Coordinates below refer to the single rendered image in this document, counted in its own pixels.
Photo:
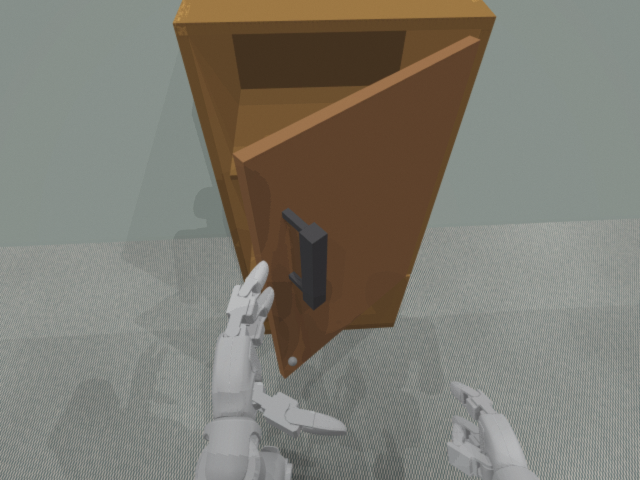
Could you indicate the robot left forearm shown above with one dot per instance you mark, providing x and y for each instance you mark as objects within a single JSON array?
[{"x": 232, "y": 452}]

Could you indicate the left robot hand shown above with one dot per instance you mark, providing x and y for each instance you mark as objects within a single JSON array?
[{"x": 236, "y": 364}]

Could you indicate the robot left thigh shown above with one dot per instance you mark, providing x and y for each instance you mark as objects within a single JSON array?
[{"x": 277, "y": 467}]

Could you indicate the cupboard door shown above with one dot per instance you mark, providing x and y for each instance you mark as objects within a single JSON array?
[{"x": 363, "y": 169}]

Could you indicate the handle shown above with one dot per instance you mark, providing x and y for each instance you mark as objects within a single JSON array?
[{"x": 313, "y": 254}]

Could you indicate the robot left shin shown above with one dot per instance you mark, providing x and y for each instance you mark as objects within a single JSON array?
[{"x": 270, "y": 449}]

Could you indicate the right robot hand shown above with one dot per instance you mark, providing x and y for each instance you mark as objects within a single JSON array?
[{"x": 489, "y": 447}]

